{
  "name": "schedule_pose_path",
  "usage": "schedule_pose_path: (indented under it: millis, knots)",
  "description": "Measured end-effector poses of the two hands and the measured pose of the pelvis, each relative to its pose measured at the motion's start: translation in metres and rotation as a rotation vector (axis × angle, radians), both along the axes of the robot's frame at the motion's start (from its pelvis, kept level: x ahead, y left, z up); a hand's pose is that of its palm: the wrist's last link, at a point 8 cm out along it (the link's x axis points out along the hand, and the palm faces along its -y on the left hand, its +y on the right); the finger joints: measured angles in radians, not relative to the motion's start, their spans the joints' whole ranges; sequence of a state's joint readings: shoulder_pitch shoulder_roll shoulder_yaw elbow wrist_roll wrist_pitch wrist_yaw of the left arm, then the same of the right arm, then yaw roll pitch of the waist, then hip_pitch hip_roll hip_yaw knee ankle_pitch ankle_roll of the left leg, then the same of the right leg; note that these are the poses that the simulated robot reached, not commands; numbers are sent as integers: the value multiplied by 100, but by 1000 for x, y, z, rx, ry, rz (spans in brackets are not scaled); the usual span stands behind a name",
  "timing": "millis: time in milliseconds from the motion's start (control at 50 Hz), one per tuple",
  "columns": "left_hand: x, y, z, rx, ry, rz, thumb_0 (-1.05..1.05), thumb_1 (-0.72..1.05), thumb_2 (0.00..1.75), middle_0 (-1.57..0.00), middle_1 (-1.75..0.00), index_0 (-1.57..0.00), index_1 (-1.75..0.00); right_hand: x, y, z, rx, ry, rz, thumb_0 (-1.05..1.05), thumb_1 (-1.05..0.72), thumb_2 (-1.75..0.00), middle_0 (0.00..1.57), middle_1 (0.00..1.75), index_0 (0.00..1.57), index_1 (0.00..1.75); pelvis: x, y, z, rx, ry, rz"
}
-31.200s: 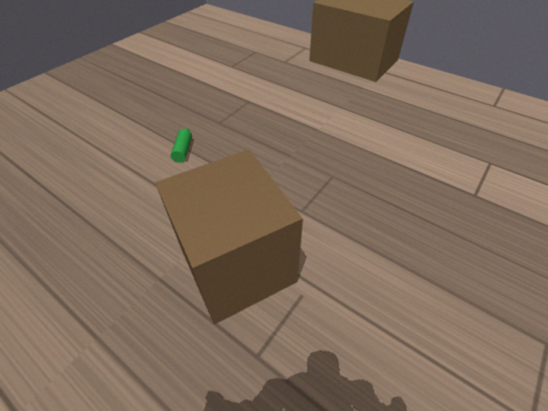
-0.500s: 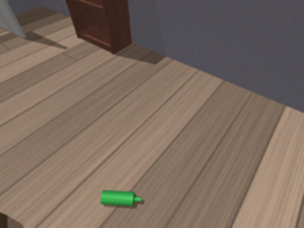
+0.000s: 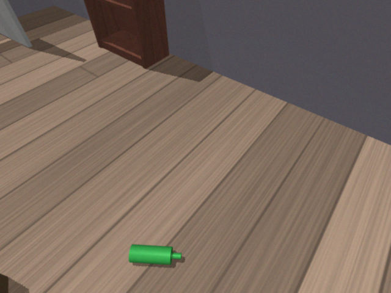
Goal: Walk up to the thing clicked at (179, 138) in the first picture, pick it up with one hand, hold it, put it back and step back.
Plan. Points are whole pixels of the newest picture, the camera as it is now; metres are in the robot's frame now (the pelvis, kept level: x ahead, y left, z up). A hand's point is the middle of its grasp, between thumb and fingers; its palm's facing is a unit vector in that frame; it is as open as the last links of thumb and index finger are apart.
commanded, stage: stand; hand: left
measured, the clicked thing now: (156, 254) +0.42 +0.22 -0.74
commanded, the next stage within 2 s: none
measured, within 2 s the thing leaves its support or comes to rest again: neither
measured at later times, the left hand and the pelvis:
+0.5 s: hand out of the picture +0.07 +0.25 -0.16, palm faces -0.03 -0.94 -0.34, open 7.4 cm; pelvis +0.00 +0.00 +0.00, yaw +0 degrees
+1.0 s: hand out of the picture +0.07 +0.25 -0.16, palm faces -0.04 -0.94 -0.35, open 7.4 cm; pelvis +0.00 +0.00 +0.00, yaw +0 degrees
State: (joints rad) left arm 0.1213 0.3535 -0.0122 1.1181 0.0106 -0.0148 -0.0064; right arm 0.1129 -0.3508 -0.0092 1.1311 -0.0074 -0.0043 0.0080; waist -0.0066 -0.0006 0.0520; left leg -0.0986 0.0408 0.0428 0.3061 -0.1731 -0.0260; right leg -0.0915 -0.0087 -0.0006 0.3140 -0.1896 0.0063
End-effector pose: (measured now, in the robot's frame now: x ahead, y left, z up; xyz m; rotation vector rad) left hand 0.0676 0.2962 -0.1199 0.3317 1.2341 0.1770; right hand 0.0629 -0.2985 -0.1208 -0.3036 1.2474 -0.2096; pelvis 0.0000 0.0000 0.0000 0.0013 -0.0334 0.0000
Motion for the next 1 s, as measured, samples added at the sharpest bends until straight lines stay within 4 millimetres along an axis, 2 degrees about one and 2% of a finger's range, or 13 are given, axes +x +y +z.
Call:
schedule_pose_path:
  millis: [500, 1000]
  knots:
    - [1, 2, 1, 3, -1, 13, 1, 91, 90, -20, -30, -20, -30, 7, 2, -1, 4, -8, 11, 0, -90, -89, 21, 30, 21, 30, 2, 0, 0, 1, -1, 5]
    - [-4, -1, 1, 4, 1, 12, 1, 91, 90, -20, -30, -20, -30, 2, -1, -1, 3, 1, 11, 0, -90, -89, 21, 30, 21, 30, 0, -2, 0, 0, -1, 7]
